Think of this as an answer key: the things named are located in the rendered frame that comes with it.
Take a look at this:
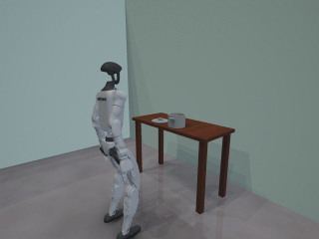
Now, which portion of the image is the lid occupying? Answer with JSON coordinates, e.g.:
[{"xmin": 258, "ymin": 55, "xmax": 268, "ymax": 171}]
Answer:
[{"xmin": 152, "ymin": 119, "xmax": 168, "ymax": 123}]

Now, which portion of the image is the robot torso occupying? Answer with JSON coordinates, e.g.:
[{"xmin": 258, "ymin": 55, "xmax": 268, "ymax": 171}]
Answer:
[{"xmin": 98, "ymin": 87, "xmax": 125, "ymax": 157}]

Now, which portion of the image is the right robot hand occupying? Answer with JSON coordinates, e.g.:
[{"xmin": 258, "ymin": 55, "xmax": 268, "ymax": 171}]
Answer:
[{"xmin": 120, "ymin": 157, "xmax": 136, "ymax": 185}]

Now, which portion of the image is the table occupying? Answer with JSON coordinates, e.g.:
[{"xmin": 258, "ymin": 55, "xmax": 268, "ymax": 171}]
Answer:
[{"xmin": 132, "ymin": 113, "xmax": 235, "ymax": 214}]

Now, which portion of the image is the robot left forearm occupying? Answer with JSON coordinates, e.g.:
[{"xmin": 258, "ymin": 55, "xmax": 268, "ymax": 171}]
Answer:
[{"xmin": 92, "ymin": 121, "xmax": 106, "ymax": 144}]

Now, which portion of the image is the pot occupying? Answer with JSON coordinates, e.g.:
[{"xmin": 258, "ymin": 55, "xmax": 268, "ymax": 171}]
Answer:
[{"xmin": 167, "ymin": 113, "xmax": 185, "ymax": 128}]

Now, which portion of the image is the left robot upper arm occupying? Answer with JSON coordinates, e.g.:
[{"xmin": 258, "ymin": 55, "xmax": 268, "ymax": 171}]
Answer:
[{"xmin": 91, "ymin": 91, "xmax": 100, "ymax": 124}]

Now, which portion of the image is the left robot hand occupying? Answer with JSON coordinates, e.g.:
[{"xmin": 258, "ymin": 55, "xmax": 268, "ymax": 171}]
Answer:
[{"xmin": 99, "ymin": 144, "xmax": 108, "ymax": 161}]

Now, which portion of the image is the right robot upper arm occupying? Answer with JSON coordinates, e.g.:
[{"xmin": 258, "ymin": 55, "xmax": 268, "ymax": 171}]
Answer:
[{"xmin": 108, "ymin": 90, "xmax": 128, "ymax": 129}]

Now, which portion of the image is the robot left shin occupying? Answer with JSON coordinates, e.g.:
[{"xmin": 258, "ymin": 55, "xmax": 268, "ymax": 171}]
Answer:
[{"xmin": 109, "ymin": 175, "xmax": 125, "ymax": 216}]

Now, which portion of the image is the robot right forearm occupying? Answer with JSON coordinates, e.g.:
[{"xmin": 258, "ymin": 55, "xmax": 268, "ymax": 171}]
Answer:
[{"xmin": 111, "ymin": 119, "xmax": 128, "ymax": 160}]

